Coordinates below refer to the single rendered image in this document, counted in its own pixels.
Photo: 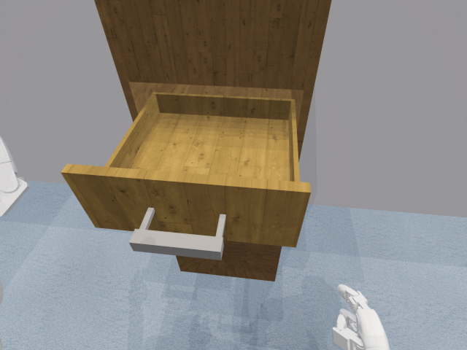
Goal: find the drawer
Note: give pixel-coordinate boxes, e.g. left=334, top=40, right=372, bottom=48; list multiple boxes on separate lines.
left=61, top=92, right=311, bottom=247

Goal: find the robot left hand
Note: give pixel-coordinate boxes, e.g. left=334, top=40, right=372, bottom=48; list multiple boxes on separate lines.
left=0, top=136, right=30, bottom=217

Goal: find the cabinet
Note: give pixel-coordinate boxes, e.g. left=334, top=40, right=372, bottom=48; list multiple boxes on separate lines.
left=94, top=0, right=332, bottom=281

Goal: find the handle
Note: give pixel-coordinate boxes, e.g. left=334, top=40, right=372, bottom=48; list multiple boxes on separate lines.
left=129, top=208, right=226, bottom=260

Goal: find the robot right hand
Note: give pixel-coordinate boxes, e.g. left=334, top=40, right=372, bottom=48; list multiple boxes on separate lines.
left=333, top=284, right=390, bottom=350

